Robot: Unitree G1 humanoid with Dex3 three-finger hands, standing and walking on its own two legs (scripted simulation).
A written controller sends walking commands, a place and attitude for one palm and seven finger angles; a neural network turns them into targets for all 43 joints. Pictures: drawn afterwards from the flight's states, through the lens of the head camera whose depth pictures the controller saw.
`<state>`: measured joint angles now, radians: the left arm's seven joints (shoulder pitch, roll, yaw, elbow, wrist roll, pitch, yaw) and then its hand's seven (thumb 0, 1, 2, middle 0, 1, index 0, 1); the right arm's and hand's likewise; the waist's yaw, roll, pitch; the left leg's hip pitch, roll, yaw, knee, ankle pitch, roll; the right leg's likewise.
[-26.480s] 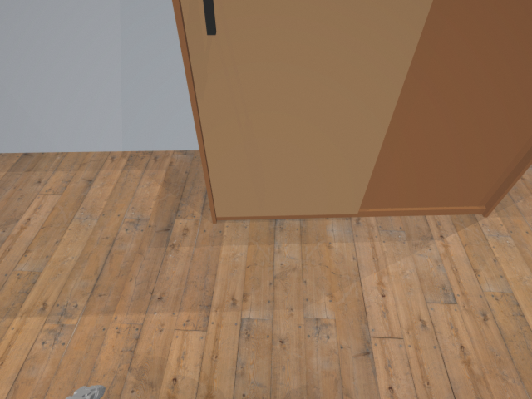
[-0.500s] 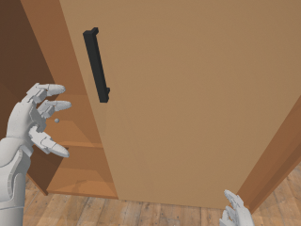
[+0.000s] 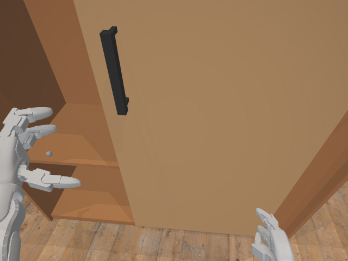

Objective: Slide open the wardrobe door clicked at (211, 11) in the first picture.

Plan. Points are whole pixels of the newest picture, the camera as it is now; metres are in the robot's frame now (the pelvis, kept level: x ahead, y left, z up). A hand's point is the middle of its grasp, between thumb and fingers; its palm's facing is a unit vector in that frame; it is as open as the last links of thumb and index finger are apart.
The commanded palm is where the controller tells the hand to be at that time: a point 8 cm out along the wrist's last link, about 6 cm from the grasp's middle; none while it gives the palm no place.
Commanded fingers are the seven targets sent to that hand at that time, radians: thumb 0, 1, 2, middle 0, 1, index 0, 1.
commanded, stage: draw the hand back to the body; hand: left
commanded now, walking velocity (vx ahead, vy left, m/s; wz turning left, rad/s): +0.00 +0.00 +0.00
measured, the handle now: (118, 73) +0.46 +0.20 +0.23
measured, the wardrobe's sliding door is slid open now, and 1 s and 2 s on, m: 0.51 0.51 0.51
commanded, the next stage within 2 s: step back with the hand held close in 0.94 s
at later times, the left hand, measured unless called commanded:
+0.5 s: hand (51, 161) +0.23 +0.27 +0.16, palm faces +0.42 -0.84 -0.35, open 9.4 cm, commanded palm +0.18 +0.31 +0.17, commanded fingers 0.00 0.83 0.87 -0.20 -0.34 -0.20 -0.34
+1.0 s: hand (51, 169) +0.22 +0.27 +0.16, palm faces +0.44 -0.83 -0.34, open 7.4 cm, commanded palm +0.17 +0.30 +0.17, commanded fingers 0.00 0.90 0.90 -0.20 -0.30 -0.20 -0.30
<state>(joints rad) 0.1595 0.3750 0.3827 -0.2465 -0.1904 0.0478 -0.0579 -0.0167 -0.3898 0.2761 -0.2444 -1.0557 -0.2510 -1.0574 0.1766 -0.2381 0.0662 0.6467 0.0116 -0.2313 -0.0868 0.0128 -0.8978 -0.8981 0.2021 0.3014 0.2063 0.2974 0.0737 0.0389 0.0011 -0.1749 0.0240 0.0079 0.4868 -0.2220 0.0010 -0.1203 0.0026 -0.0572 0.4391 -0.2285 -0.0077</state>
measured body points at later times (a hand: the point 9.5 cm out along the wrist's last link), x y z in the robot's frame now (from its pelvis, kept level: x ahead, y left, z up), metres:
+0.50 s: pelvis +0.03 +0.02 +0.01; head +0.00 +0.00 +0.45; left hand +0.20 +0.31 +0.18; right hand +0.21 -0.21 -0.07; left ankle +0.03 +0.12 -0.74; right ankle +0.01 -0.11 -0.74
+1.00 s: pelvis +0.03 +0.01 +0.01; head -0.01 -0.01 +0.45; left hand +0.19 +0.31 +0.18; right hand +0.22 -0.21 -0.07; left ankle +0.03 +0.12 -0.74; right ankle +0.01 -0.11 -0.74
